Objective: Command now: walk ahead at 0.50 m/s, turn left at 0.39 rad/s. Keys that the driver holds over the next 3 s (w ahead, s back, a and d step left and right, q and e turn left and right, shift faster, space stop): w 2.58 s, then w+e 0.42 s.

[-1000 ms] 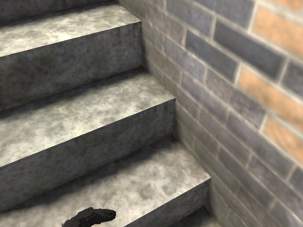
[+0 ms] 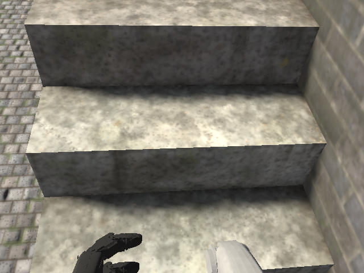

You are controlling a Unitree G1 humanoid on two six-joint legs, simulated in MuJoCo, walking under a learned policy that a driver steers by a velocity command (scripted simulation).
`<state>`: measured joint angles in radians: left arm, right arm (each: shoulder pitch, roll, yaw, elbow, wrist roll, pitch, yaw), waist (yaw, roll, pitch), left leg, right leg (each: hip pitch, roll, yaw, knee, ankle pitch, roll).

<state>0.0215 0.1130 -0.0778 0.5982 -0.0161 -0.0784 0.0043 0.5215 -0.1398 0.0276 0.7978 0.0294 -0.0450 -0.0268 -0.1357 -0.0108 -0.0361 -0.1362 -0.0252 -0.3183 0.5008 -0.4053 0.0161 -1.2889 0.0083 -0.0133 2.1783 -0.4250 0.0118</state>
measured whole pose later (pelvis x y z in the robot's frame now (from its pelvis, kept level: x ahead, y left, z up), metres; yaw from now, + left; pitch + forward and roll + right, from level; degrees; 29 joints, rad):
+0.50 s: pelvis +0.25 -0.10 +0.19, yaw +4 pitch -1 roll +2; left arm 0.65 0.01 -0.04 1.10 0.00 -0.02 0.00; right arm 0.12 0.03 0.08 0.67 0.07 -0.02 0.02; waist 0.04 0.05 -0.02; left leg -1.43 -0.04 -0.11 2.33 -0.12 0.09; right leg -0.14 -0.02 -0.11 0.52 -0.37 -0.05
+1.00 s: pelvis +0.50 -0.09 +0.40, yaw +1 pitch +1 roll -4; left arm -0.06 0.04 -0.09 0.63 -0.02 -0.05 0.02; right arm 0.46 -0.12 0.02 1.11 0.00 -0.05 0.03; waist -0.01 0.04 -0.04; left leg -0.12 0.08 0.11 0.39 -0.26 0.04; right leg -1.44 -0.01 0.06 2.06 -0.09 -0.13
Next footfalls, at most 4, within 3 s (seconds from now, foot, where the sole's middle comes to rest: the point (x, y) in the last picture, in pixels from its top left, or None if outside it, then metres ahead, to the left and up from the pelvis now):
0.12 right None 0.25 -0.19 -0.58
0.68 left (161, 235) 0.48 0.00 -0.38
1.12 right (233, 119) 0.71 -0.22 -0.19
1.64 left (99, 2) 0.99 0.13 0.01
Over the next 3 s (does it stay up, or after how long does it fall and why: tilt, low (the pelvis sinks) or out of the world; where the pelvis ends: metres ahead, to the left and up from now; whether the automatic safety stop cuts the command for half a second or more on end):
stays up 1.41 -0.01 1.14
